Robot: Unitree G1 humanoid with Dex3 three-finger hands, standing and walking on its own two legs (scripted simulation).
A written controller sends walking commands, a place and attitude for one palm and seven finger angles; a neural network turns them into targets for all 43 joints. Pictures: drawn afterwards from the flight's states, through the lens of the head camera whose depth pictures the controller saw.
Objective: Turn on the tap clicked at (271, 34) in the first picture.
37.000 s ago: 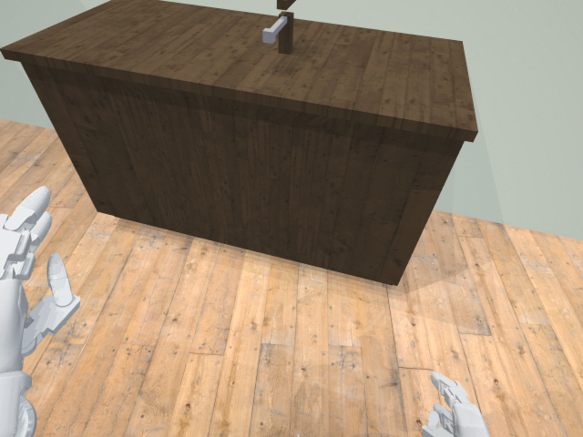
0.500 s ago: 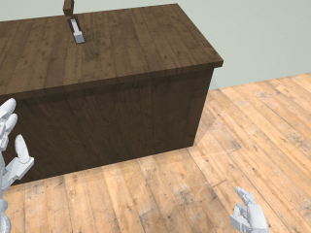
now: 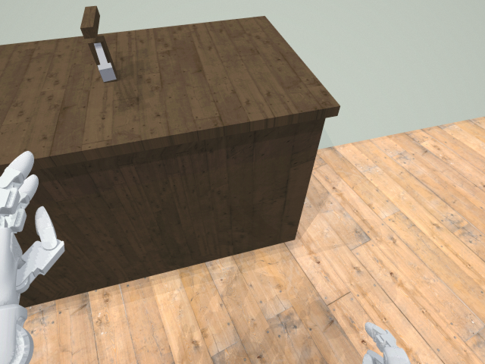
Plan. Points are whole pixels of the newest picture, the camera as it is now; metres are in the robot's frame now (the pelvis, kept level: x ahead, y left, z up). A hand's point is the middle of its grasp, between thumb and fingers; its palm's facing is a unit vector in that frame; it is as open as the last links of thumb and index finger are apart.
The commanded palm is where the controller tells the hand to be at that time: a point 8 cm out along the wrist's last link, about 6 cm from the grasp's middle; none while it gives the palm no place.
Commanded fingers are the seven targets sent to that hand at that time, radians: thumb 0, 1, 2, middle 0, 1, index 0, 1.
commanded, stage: take the last steps up to it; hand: left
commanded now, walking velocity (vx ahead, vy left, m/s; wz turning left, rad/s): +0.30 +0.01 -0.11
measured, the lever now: (107, 72) +0.65 +0.34 +0.15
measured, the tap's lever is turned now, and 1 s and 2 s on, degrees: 10 10 10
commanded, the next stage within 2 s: come to a stop and stand still in 0.60 s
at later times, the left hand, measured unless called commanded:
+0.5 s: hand (129, 165) +0.34 +0.19 +0.17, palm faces +0.30 -0.83 -0.47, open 7.4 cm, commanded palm +0.29 +0.24 +0.18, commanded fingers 0.00 0.90 0.90 -0.20 -0.30 -0.20 -0.30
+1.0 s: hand (156, 129) +0.43 +0.17 +0.17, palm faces +0.33 -0.81 -0.49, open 7.4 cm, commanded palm +0.38 +0.21 +0.18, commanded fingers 0.00 0.90 0.90 -0.20 -0.30 -0.20 -0.30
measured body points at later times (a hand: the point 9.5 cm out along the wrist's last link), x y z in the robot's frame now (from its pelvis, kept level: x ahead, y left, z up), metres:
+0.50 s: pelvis +0.11 -0.03 +0.00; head +0.15 -0.04 +0.45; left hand +0.32 +0.23 +0.20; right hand +0.24 -0.28 -0.10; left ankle +0.14 +0.10 -0.71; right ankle +0.09 -0.11 -0.73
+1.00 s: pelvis +0.20 -0.05 +0.00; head +0.24 -0.08 +0.45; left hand +0.41 +0.21 +0.19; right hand +0.37 -0.30 -0.10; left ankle +0.22 +0.06 -0.73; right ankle +0.14 -0.12 -0.73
